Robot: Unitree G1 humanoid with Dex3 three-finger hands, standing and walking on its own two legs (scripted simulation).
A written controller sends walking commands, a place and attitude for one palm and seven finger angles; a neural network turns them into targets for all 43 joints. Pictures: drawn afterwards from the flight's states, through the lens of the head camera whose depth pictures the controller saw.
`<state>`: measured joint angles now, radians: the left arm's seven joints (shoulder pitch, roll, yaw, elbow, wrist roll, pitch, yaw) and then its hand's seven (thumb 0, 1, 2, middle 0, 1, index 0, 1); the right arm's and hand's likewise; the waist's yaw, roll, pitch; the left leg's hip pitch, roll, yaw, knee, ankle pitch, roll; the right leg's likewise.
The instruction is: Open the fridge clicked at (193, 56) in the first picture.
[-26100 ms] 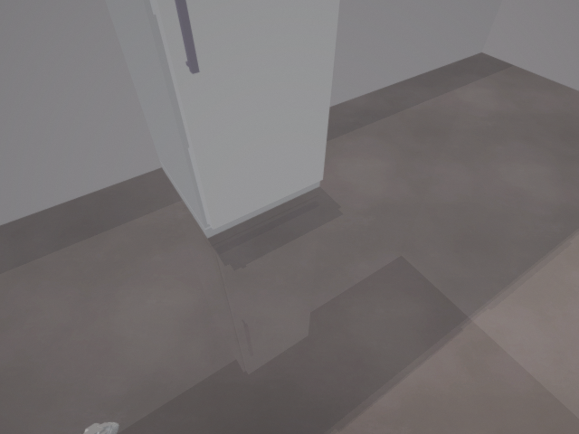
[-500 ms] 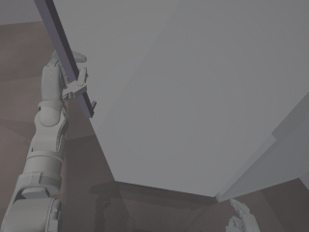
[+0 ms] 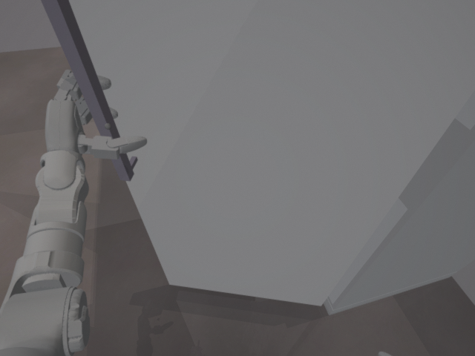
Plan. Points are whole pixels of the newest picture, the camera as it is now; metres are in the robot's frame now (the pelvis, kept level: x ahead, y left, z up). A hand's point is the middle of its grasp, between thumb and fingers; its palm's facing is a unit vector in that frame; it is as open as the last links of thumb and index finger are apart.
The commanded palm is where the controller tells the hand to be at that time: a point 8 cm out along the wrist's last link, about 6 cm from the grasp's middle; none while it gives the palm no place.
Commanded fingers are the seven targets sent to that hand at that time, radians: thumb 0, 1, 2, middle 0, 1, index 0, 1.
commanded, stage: loosen the grip on the handle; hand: left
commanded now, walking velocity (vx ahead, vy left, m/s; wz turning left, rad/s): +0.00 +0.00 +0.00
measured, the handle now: (88, 59) +0.47 +0.23 +0.27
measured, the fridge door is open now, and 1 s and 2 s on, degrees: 67 67 67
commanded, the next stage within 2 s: slip the hand off the handle in 0.26 s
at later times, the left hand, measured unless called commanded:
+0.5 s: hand (84, 133) +0.42 +0.25 +0.17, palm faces +0.24 -0.95 -0.20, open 14.6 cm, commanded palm +0.39 +0.30 +0.18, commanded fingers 0.00 -0.55 0.20 -0.25 -1.15 -0.25 -1.15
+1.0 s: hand (54, 131) +0.42 +0.30 +0.18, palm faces +0.24 -0.95 -0.21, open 14.7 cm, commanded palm +0.37 +0.34 +0.18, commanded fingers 0.00 -0.55 0.20 -0.25 -1.15 -0.25 -1.15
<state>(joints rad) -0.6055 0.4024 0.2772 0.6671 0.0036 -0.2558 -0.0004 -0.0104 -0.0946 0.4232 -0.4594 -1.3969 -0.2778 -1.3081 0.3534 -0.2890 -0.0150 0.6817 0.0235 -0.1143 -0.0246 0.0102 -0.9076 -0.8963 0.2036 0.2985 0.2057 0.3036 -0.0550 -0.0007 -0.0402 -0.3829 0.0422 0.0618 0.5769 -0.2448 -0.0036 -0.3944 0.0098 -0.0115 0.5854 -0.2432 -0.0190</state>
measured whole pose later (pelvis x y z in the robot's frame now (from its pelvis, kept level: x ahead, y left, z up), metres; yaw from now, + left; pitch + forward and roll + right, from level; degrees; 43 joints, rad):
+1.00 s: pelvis +0.03 +0.02 +0.00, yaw +1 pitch +6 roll -1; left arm -0.50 0.49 0.39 0.58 -0.10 -0.22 -0.20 -0.01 -0.55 0.20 -0.25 -1.15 -0.26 -1.15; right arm 0.34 -0.25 0.02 0.68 0.03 -0.10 -0.08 0.01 -0.91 -0.90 0.20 0.30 0.21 0.30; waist -0.02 0.02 -0.08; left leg -0.43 0.03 0.04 0.65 -0.32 0.02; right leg -0.41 -0.01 -0.03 0.61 -0.30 0.01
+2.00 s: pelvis +0.03 +0.01 +0.00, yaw +3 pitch -1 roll -1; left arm -0.10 0.49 0.45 0.18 -0.37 0.14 -0.49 -0.02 -0.55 0.20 -0.25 -1.15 -0.26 -1.15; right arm 0.25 -0.28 0.08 0.61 0.07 -0.24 -0.12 0.02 -0.91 -0.90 0.20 0.30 0.21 0.30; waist 0.04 0.06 -0.07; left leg -0.28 0.03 0.01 0.59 -0.30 0.00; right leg -0.25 0.00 -0.05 0.55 -0.29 -0.01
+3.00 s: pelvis +0.04 +0.01 +0.01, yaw +2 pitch -5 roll +0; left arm 0.43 0.34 0.33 -0.35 -0.07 -0.05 0.09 0.01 0.65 0.78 -0.22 -0.44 -0.22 -0.44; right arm 0.21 -0.23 0.02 0.66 -0.01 -0.14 -0.09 0.01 -0.91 -0.90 0.20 0.30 0.21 0.30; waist 0.08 0.05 0.01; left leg -0.09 0.01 0.04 0.42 -0.25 0.01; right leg -0.07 -0.01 -0.03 0.40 -0.24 0.00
